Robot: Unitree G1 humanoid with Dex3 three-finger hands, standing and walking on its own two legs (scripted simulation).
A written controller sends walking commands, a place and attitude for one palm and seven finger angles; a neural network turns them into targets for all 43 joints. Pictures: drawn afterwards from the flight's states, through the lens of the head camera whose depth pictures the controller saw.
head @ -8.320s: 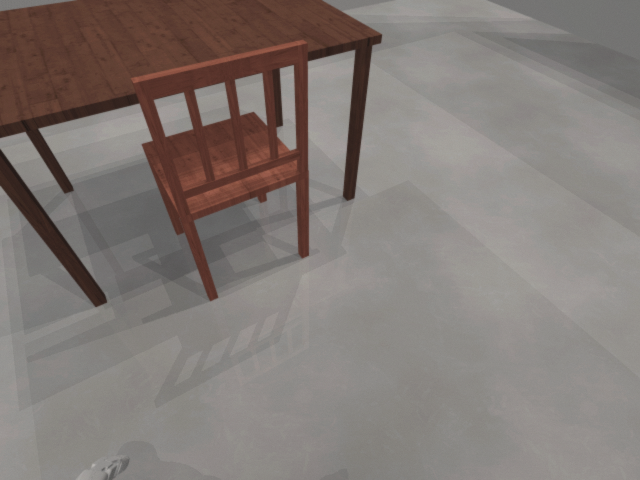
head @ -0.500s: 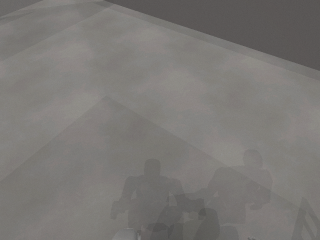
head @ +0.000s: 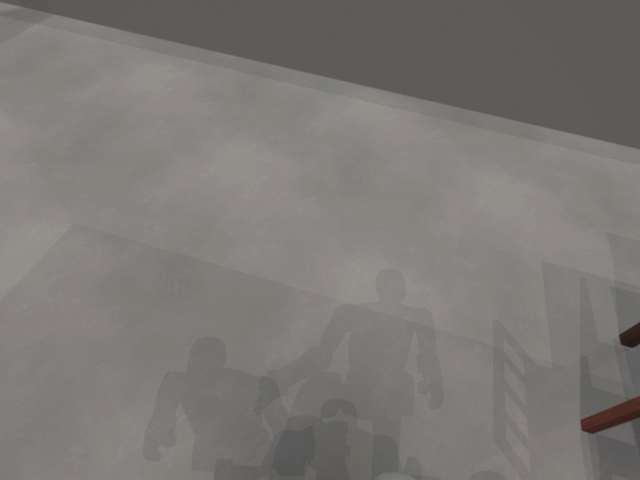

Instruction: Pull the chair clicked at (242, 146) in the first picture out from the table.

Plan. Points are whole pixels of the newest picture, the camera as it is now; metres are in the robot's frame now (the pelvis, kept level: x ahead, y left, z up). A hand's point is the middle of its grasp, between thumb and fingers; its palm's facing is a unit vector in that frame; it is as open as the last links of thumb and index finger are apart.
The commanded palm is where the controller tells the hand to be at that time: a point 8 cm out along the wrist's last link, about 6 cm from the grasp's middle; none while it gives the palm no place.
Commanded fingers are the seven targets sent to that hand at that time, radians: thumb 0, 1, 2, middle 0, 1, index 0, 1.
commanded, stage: turn to face it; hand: left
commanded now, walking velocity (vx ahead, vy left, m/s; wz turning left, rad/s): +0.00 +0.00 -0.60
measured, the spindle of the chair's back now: out of the picture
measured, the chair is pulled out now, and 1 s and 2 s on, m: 0.00 0.00 0.00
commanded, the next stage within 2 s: none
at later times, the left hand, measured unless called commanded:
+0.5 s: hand (242, 475) +0.15 +0.11 -0.16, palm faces -0.29 -0.93 -0.24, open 7.4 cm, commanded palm none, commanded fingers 0.00 0.90 0.90 -0.20 -0.30 -0.20 -0.30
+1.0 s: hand (233, 459) +0.17 +0.13 -0.17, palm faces -0.54 -0.82 -0.21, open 7.4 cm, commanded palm none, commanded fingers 0.00 0.90 0.90 -0.20 -0.30 -0.20 -0.30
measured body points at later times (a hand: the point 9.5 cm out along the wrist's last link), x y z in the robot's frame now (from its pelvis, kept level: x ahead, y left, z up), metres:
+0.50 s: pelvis -0.01 -0.05 -0.01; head +0.03 -0.07 +0.44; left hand +0.16 +0.16 -0.14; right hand -0.02 -0.32 -0.15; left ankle +0.05 +0.10 -0.69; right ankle -0.03 -0.15 -0.74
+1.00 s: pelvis -0.01 -0.01 +0.00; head +0.03 -0.01 +0.45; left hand +0.20 +0.17 -0.16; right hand -0.10 -0.24 -0.14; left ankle +0.05 +0.08 -0.74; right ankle -0.11 -0.12 -0.68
